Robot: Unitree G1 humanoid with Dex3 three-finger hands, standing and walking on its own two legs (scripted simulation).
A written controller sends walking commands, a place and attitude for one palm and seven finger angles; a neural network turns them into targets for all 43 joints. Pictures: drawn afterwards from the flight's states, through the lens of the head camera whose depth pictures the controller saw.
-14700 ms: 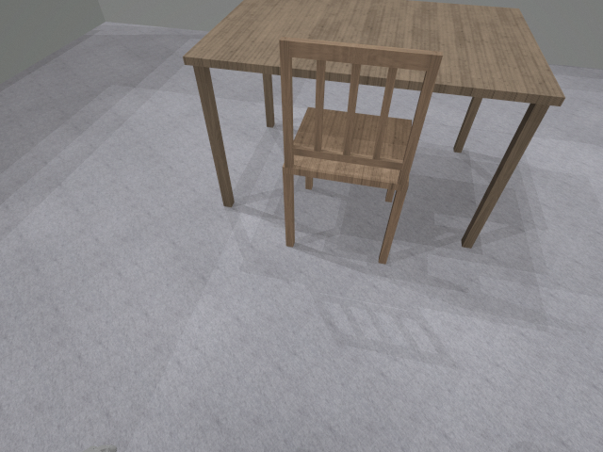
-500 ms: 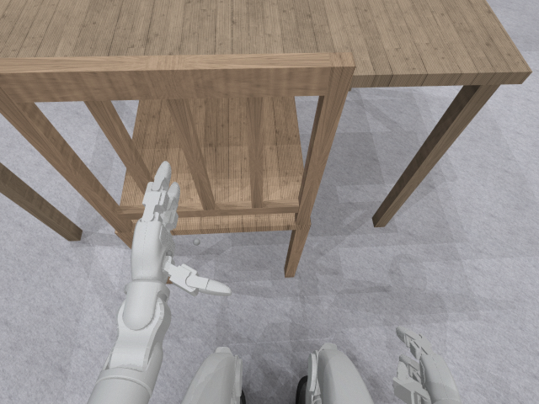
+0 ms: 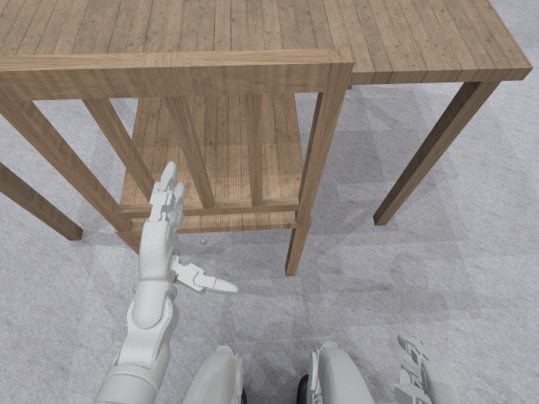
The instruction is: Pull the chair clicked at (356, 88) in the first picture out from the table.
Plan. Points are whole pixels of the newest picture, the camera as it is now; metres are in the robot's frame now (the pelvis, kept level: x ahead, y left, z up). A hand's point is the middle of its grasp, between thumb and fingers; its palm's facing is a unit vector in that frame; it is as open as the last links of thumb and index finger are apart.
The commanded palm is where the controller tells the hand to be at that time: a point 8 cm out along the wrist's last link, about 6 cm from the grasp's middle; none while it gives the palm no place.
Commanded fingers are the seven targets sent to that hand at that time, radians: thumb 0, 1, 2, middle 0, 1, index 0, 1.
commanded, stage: aim the fingers beside a spindle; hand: left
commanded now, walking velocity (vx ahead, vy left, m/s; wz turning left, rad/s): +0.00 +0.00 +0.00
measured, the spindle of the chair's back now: (195, 161) +0.48 +0.14 +0.01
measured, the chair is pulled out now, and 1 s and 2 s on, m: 0.00 0.00 0.00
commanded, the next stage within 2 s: push the fingers through the gap in 0.22 s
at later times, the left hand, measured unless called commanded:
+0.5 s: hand (208, 239) +0.34 +0.10 +0.01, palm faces +0.03 -1.00 -0.02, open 17.0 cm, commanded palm +0.33 +0.16 +0.02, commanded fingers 0.00 -0.50 0.30 -0.06 -0.08 -0.06 -0.08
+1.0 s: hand (209, 204) +0.40 +0.10 +0.02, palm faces +0.05 -1.00 -0.03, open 17.0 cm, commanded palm +0.37 +0.16 +0.02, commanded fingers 0.00 -0.50 0.30 -0.06 -0.08 -0.06 -0.08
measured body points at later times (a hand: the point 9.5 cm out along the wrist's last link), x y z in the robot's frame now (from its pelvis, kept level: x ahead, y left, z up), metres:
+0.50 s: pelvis +0.00 +0.00 +0.00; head +0.11 +0.00 +0.43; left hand +0.33 +0.15 +0.02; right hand +0.16 -0.24 -0.12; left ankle +0.01 +0.10 -0.63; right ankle +0.04 -0.11 -0.63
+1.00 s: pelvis +0.00 +0.00 +0.00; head +0.12 +0.00 +0.43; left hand +0.39 +0.16 +0.02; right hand +0.11 -0.26 -0.12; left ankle +0.01 +0.10 -0.63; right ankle +0.04 -0.11 -0.63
